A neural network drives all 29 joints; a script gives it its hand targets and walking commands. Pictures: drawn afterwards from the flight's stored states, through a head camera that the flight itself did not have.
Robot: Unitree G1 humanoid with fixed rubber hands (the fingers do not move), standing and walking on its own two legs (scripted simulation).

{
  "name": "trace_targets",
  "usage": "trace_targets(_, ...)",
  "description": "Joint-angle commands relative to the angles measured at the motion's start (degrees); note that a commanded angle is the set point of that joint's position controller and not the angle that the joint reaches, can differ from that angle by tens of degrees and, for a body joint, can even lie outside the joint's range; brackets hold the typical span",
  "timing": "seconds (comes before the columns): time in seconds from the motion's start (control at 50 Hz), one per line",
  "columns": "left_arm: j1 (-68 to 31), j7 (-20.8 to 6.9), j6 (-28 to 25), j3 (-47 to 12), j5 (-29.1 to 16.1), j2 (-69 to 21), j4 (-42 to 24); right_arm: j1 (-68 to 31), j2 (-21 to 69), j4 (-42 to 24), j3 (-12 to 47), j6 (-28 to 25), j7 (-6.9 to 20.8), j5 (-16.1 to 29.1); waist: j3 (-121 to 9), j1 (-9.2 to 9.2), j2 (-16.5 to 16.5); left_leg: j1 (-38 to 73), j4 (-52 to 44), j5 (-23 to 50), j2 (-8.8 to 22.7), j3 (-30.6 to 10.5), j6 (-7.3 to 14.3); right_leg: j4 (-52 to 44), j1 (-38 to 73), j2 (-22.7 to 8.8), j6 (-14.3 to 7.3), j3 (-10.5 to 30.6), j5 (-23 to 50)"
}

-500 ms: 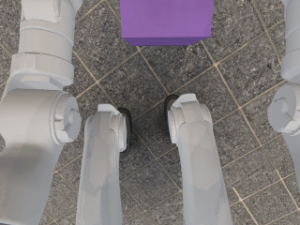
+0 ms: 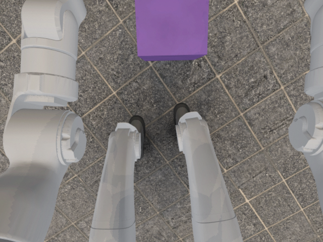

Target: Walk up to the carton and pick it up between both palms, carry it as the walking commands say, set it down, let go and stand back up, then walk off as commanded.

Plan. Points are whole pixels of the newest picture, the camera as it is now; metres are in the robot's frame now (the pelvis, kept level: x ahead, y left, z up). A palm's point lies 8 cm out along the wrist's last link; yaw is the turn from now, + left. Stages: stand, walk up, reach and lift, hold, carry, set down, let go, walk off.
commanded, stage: set down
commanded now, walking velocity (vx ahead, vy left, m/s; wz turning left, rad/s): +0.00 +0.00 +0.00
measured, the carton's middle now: (170, 25) +0.56 -0.08 -0.49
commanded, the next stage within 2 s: let go in 0.20 s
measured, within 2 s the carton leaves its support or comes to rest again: neither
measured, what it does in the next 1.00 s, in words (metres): rises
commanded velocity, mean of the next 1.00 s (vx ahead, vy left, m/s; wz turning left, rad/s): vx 0.00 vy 0.00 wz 0.00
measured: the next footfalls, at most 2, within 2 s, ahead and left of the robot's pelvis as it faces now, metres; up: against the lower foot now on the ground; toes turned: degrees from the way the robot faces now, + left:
none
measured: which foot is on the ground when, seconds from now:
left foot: down 0.00-1.00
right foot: down 0.00-1.00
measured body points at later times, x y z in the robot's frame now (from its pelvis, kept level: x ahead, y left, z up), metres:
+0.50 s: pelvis +0.06 -0.01 +0.08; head +0.37 -0.05 +0.40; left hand +0.56 +0.12 -0.05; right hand +0.53 -0.27 -0.05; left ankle +0.10 +0.12 -0.58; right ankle +0.13 -0.10 -0.58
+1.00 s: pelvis +0.10 +0.02 +0.15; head +0.22 +0.02 +0.58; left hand +0.36 +0.23 +0.05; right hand +0.33 -0.22 +0.05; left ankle +0.10 +0.12 -0.58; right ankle +0.13 -0.10 -0.58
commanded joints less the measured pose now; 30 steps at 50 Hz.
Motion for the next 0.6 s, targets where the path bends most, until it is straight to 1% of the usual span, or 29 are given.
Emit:
trace_targets(0.0,-17.7,-0.5,-3.2,2.2,2.2,5.9,-7.2,-16.4,-8.7,-8.5,-2.2,-2.6,0.4,-0.1,-107.6,0.84,-0.9,22.2,-13.1,12.0,-1.9,4.0,-1.4,-11.8,51.8,0.1,1.0,-0.9,23.1)
trace_targets(0.02,-16.8,-1.1,-3.9,4.8,3.0,7.5,-2.9,-18.6,-8.0,-7.0,-1.8,-2.9,0.2,-0.1,-103.8,2.11,-5.3,16.1,-13.2,10.5,-1.6,4.5,-0.8,-12.9,54.0,-0.2,1.0,0.5,23.9)
trace_targets(0.04,-17.9,-1.9,-4.4,5.6,3.2,8.5,-2.2,-18.7,-6.3,-7.0,-0.2,-3.1,0.6,0.3,-105.2,3.29,-5.3,13.9,-13.9,10.8,-2.2,5.2,-0.6,-13.2,59.0,-0.7,1.1,0.8,26.5)
trace_targets(0.06,-15.4,-2.3,-4.1,4.2,2.0,6.4,-0.8,-18.0,-5.3,-6.5,-0.1,-3.5,0.7,-1.5,-104.4,0.37,-8.4,13.3,-15.4,9.1,-1.2,3.3,-0.1,-13.2,59.3,-1.0,2.0,-0.2,25.3)
trace_targets(0.08,-16.8,-2.4,-5.1,4.0,2.4,7.2,-2.6,-18.3,-5.4,-4.0,0.1,-3.6,0.8,-1.0,-102.7,1.97,-5.7,14.5,-16.7,8.5,-0.9,4.1,-0.4,-14.4,58.1,-1.0,1.3,0.3,23.3)
trace_targets(0.1,-15.4,-2.9,-5.7,5.0,3.9,6.1,-1.1,-18.1,-3.2,-5.1,-1.0,-4.0,0.5,-2.5,-99.6,1.84,-7.4,13.0,-18.3,8.6,-1.2,3.7,-0.4,-15.8,57.5,-1.0,1.8,0.4,23.5)
trace_targets(0.12,-14.0,-2.8,-6.9,4.7,3.9,4.5,-3.5,-16.8,-6.1,-6.8,-3.3,-5.8,-0.1,-3.8,-102.7,1.49,-4.5,16.0,-19.1,10.3,-1.0,3.2,-1.1,-16.2,59.7,-1.6,1.5,1.0,26.3)
trace_targets(0.14,-17.2,-3.0,-7.1,6.1,4.7,6.4,0.1,-18.0,-5.3,-3.6,-1.7,-5.3,0.0,-3.4,-98.6,2.88,-4.4,14.4,-19.2,8.0,-0.5,4.0,-1.0,-16.8,56.9,-1.5,1.8,0.5,23.7)
trace_targets(0.16,-13.1,-3.3,-6.7,4.5,5.2,1.1,5.1,-15.2,-4.6,3.2,-3.2,-5.4,0.7,-6.1,-89.2,0.75,-3.3,11.7,-21.6,4.3,-0.6,3.8,-1.4,-18.5,51.5,-1.8,1.3,0.2,17.4)
trace_targets(0.18,-12.5,-4.5,-7.6,6.5,7.2,2.5,2.7,-11.9,0.0,2.6,-3.2,-5.7,1.6,-6.4,-86.6,2.01,-4.1,14.9,-23.4,7.1,0.3,2.9,-1.2,-19.5,51.1,-1.7,1.6,-1.0,19.2)
trace_targets(0.2,-11.2,-4.4,-8.2,6.0,6.9,1.2,1.7,-12.4,-1.0,-1.5,-4.2,-6.9,1.7,-7.7,-87.9,0.55,-4.9,15.4,-22.6,10.2,0.5,1.9,-1.6,-20.0,51.1,-1.0,1.4,-0.9,21.4)
trace_targets(0.22,-9.6,-3.9,-8.8,9.2,8.9,3.4,3.7,-12.0,-3.1,-1.4,-4.8,-7.7,1.0,-10.5,-88.3,0.98,-9.1,11.3,-22.0,9.7,0.2,2.3,-1.8,-20.1,54.1,-1.4,2.2,0.1,24.0)
trace_targets(0.24,-9.2,-4.4,-8.7,8.4,9.3,0.8,5.3,-13.5,-1.1,-2.2,-5.6,-8.1,1.6,-11.3,-85.6,0.3,-7.7,9.1,-24.0,8.8,0.1,2.2,-1.7,-20.3,53.0,-1.1,2.1,-1.1,23.2)
trace_targets(0.26,-9.5,-4.5,-8.7,8.1,11.1,0.6,0.3,-8.5,1.6,2.7,-6.9,-7.7,2.0,-12.4,-84.3,0.39,-5.2,8.4,-25.7,8.1,0.3,2.6,-2.0,-20.4,55.7,-1.5,1.4,-0.7,24.9)
trace_targets(0.28,-8.3,-4.6,-9.0,8.2,11.5,-0.1,0.9,-6.6,-0.7,3.9,-9.4,-8.2,2.2,-14.5,-82.9,-1.16,-2.5,11.1,-26.0,6.9,0.3,2.1,-2.3,-20.9,50.0,-1.6,1.0,-1.4,20.5)
trace_targets(0.3,-4.9,-4.1,-9.3,8.8,13.3,0.5,3.5,-5.3,-0.6,4.0,-9.4,-8.5,2.5,-13.9,-82.3,0.82,-2.3,17.4,-27.5,8.7,0.6,2.3,-2.0,-23.1,46.7,-0.8,1.3,-2.3,17.5)
trace_targets(0.32,-5.0,-4.6,-8.4,9.2,14.8,0.1,6.6,-5.3,3.3,5.7,-8.9,-8.1,3.1,-13.2,-76.4,1.83,-1.0,13.7,-28.0,8.4,-0.2,2.8,-1.8,-24.0,44.1,-1.0,1.2,-2.0,17.6)
trace_targets(0.34,2.8,-4.4,-8.6,11.6,15.8,-0.1,4.8,3.6,1.2,0.2,-8.6,-8.9,3.0,-14.8,-84.9,0.36,-2.0,20.6,-26.6,12.8,0.3,3.5,-2.2,-25.7,52.3,-0.5,1.1,-0.8,23.0)
trace_targets(0.36,4.2,-3.4,-9.0,10.2,16.4,-0.4,3.4,3.1,1.9,1.1,-7.7,-9.1,3.5,-15.0,-82.8,2.01,-1.6,18.3,-28.0,14.5,0.5,2.9,-1.9,-24.3,53.5,-1.0,1.3,-1.3,25.3)
trace_targets(0.4,16.8,-3.4,-10.4,7.1,15.9,-4.4,-5.2,15.0,3.9,-9.3,-4.4,-10.3,4.3,-14.9,-103.3,2.18,-0.6,27.5,-27.6,27.5,0.0,3.5,-1.6,-22.4,71.7,-1.0,0.5,0.8,47.0)
trace_targets(0.42,22.1,-3.0,-11.3,4.1,13.7,-5.7,-10.5,21.7,3.1,-11.6,-2.5,-10.4,3.9,-15.5,-106.4,1.39,-5.8,29.1,-28.1,29.1,0.3,3.3,-1.3,-23.3,78.6,-1.2,0.6,1.5,49.4)
trace_targets(0.44,18.5,-3.5,-12.0,2.9,12.4,-5.5,-12.1,16.7,1.6,-13.5,-4.5,-10.8,2.8,-15.3,-95.6,0.28,-7.0,21.1,-28.6,28.1,0.2,3.0,-1.3,-22.3,74.9,-1.3,0.4,1.9,51.5)
trace_targets(0.46,23.0,-3.6,-12.5,4.8,14.6,-4.3,-11.3,23.1,3.0,-11.7,-4.8,-11.1,2.7,-15.1,-93.7,0.72,-3.1,23.6,-30.8,24.7,-0.4,2.7,-1.0,-25.3,75.2,-2.2,0.7,1.9,46.4)
trace_targets(0.48,19.2,-4.3,-12.4,3.0,11.9,-5.7,-13.4,21.7,1.9,-13.3,-6.4,-11.4,2.0,-16.2,-90.7,-2.04,-6.4,23.7,-30.6,23.8,0.9,2.1,-1.6,-26.5,74.5,-1.0,0.2,0.5,45.8)
trace_targets(0.5,25.6,-4.6,-13.1,1.6,12.9,-7.5,-18.5,28.9,3.7,-19.5,-4.7,-12.1,2.2,-12.4,-90.1,-1.15,-3.5,27.4,-32.7,25.3,0.8,2.6,-1.8,-29.1,78.9,-1.2,-0.4,2.3,50.3)
trace_targets(0.52,26.0,-4.5,-13.8,3.3,12.6,-2.8,-17.3,26.5,3.0,-22.4,-4.0,-12.9,1.9,-11.4,-86.5,0.26,-8.6,25.3,-32.2,26.6,0.6,1.5,-0.8,-28.2,77.7,-1.9,0.7,3.3,55.0)
trace_targets(0.54,28.0,-4.7,-14.6,0.1,12.4,-5.4,-19.3,30.6,3.3,-20.3,-3.5,-12.9,2.3,-11.8,-84.1,0.02,-4.7,23.7,-33.9,24.4,0.9,1.5,-0.6,-27.9,78.6,-3.5,0.4,4.3,56.2)
trace_targets(0.56,31.7,-4.8,-15.4,2.1,12.9,-1.2,-21.6,32.9,5.9,-25.5,-1.9,-13.9,2.3,-9.8,-89.4,0.61,-6.0,25.7,-34.0,24.7,0.9,1.6,-0.3,-29.0,84.2,-3.5,0.6,4.2,57.1)
trace_targets(0.58,34.7,-5.2,-15.5,0.0,12.6,-2.5,-17.6,35.4,5.2,-22.2,-2.2,-14.0,2.4,-9.4,-86.3,1.72,-4.4,26.4,-34.7,25.6,0.3,1.5,0.0,-29.1,80.7,-3.3,1.6,3.5,55.8)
